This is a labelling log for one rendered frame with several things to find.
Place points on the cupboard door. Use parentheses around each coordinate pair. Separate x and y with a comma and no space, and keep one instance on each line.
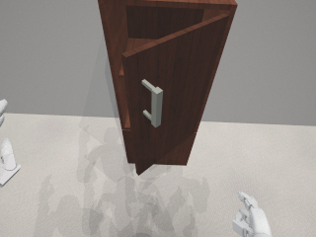
(181,65)

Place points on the robot left hand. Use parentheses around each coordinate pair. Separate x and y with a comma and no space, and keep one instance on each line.
(8,168)

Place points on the handle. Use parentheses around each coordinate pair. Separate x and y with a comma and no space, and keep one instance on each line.
(156,103)

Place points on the robot right hand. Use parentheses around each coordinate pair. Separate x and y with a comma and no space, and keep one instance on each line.
(255,221)

